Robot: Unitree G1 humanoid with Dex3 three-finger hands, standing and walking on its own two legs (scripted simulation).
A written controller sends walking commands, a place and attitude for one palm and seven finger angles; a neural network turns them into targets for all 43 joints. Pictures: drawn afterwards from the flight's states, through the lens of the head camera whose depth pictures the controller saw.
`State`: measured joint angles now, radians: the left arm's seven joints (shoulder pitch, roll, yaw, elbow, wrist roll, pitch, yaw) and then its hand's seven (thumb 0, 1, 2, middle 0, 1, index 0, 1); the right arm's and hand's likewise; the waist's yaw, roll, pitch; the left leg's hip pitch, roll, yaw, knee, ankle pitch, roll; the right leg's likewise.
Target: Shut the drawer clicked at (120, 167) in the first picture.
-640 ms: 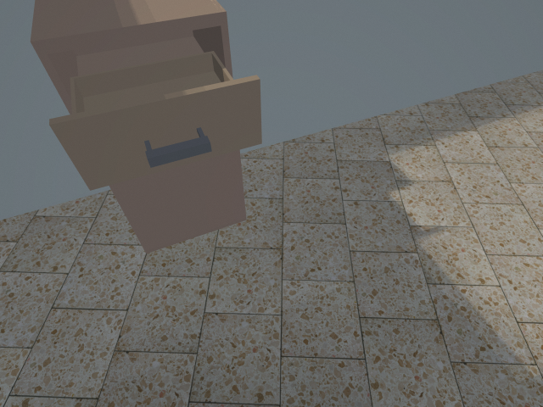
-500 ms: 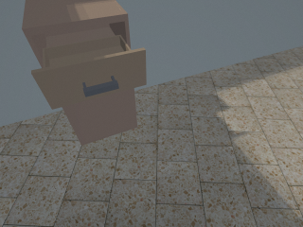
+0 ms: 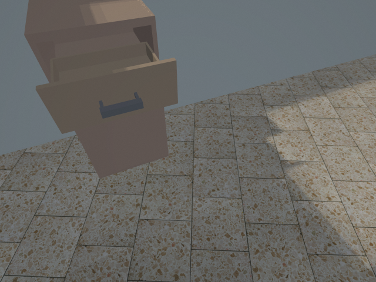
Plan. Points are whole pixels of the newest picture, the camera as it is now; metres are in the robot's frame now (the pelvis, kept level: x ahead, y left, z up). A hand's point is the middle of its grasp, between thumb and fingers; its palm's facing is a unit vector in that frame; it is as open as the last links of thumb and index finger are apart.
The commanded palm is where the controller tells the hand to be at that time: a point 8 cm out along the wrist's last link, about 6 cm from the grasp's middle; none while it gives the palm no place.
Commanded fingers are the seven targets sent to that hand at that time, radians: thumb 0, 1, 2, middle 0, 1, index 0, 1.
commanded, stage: stand and wait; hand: left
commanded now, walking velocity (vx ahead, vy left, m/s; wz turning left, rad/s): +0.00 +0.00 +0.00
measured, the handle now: (120, 103) +0.62 +0.26 +0.01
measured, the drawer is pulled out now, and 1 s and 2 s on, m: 0.30 0.30 0.30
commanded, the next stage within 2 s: look at it before walking up in 0.36 s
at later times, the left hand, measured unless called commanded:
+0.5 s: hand out of the picture +0.00 +0.17 -0.18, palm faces +0.01 -0.98 -0.19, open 7.3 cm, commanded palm none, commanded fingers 0.00 0.90 0.90 -0.20 -0.30 -0.20 -0.30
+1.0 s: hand out of the picture -0.04 +0.18 -0.18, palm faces +0.02 -0.98 -0.18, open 7.3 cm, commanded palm none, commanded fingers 0.00 0.90 0.90 -0.20 -0.30 -0.20 -0.30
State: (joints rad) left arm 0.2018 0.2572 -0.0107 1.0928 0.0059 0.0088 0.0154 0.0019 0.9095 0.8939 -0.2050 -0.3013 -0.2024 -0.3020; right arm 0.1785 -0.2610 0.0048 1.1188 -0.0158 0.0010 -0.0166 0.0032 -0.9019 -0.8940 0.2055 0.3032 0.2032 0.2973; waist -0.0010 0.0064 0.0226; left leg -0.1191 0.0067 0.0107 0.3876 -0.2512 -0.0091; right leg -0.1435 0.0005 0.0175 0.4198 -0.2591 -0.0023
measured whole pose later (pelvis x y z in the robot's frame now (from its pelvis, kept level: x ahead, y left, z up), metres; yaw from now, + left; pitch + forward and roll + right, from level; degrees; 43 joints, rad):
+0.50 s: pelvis -0.01 +0.00 +0.00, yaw +0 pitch -2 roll +0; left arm 0.26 0.17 -0.02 1.12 0.01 0.00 0.03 0.00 0.91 0.89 -0.20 -0.30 -0.20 -0.30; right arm 0.25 -0.16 0.01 1.15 -0.01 0.00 -0.03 0.00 -0.90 -0.89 0.20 0.30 0.20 0.30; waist 0.00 -0.01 0.01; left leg -0.13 0.01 0.01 0.40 -0.24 -0.01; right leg -0.15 0.01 0.02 0.42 -0.24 0.00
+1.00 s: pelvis -0.03 +0.01 +0.00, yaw -1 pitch -2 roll +0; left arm 0.32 0.14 -0.01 1.14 0.01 0.00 0.03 0.00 0.91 0.89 -0.20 -0.30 -0.20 -0.30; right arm 0.30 -0.14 0.00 1.15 -0.01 -0.01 -0.03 0.00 -0.90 -0.89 0.20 0.30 0.20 0.30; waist 0.00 -0.01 0.01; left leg -0.16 0.00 0.02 0.42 -0.23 0.01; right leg -0.18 -0.01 0.03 0.43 -0.22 0.01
